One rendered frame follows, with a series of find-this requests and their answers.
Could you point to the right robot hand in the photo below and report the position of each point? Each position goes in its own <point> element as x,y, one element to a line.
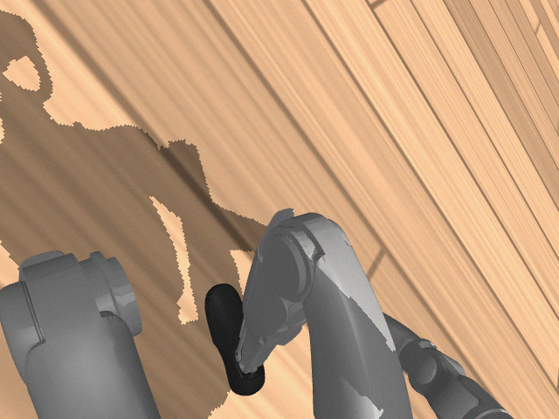
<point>400,333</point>

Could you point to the right robot foot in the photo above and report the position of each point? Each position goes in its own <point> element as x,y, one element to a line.
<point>224,314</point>

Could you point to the right robot arm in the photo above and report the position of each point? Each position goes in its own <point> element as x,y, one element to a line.
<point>444,384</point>

